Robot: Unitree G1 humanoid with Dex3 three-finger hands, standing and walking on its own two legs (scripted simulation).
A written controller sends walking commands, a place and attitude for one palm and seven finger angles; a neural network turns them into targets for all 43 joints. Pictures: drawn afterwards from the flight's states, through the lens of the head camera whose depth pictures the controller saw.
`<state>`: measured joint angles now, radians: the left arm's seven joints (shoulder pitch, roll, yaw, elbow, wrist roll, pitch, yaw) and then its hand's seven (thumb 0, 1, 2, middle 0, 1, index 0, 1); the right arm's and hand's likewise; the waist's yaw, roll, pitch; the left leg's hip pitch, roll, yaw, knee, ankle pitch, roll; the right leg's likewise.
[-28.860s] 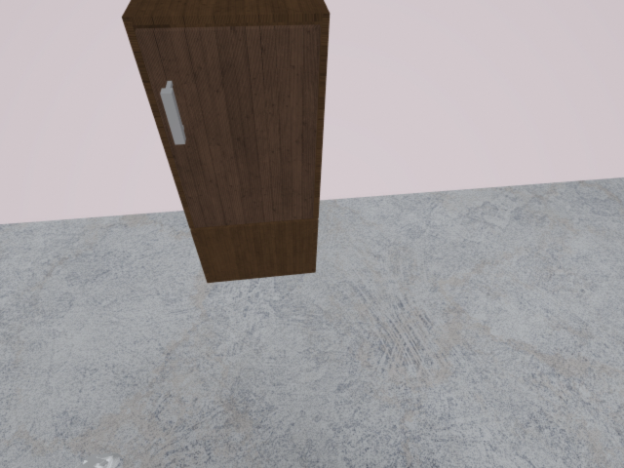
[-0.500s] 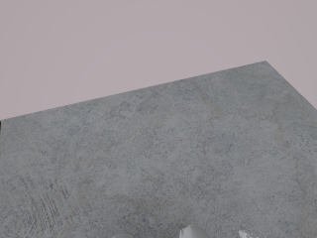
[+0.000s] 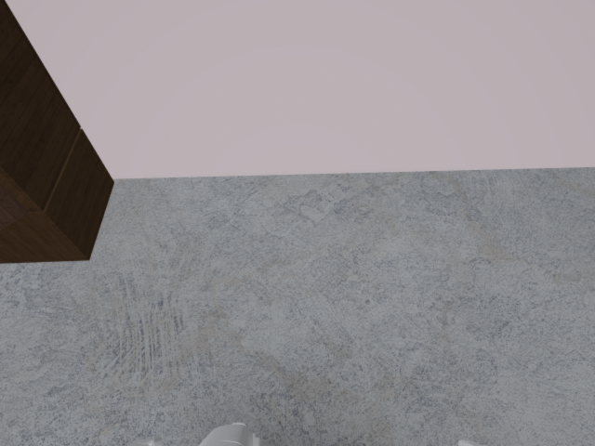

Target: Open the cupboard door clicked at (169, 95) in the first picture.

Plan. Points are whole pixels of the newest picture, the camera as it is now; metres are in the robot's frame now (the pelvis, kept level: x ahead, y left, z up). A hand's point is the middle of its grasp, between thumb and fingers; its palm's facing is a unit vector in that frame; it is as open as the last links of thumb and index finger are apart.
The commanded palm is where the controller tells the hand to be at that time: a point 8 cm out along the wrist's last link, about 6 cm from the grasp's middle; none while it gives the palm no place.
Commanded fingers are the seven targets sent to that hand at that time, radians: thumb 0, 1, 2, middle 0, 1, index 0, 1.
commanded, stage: turn to face it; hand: left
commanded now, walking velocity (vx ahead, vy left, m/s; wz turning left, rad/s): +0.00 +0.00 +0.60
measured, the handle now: out of the picture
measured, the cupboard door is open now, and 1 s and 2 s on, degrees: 46 46 46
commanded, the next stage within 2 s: take the last steps up to it in 1.30 s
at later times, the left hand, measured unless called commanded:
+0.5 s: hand out of the picture +0.05 +0.20 -0.15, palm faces +0.30 -0.91 -0.30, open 7.4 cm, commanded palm none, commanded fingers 0.00 0.90 0.90 -0.20 -0.30 -0.20 -0.30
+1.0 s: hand out of the picture -0.02 +0.21 -0.16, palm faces +0.58 -0.77 -0.27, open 7.4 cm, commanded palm none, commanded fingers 0.00 0.90 0.90 -0.20 -0.30 -0.20 -0.30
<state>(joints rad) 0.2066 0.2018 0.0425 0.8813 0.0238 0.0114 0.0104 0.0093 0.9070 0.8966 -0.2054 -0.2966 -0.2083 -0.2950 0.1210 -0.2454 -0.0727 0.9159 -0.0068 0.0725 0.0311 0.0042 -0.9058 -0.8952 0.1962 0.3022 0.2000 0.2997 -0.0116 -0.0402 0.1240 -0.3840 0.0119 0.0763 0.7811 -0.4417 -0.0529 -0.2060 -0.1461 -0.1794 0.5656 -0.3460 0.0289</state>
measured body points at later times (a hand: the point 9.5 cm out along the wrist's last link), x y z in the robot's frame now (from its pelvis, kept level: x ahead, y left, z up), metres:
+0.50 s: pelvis +0.01 -0.03 +0.00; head +0.06 -0.04 +0.44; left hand +0.03 +0.25 -0.13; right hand +0.16 -0.26 -0.16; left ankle -0.02 +0.10 -0.68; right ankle +0.05 -0.15 -0.73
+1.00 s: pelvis +0.03 -0.02 +0.00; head +0.07 +0.01 +0.45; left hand -0.05 +0.25 -0.14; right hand +0.25 -0.18 -0.14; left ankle -0.03 +0.09 -0.73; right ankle +0.10 -0.15 -0.69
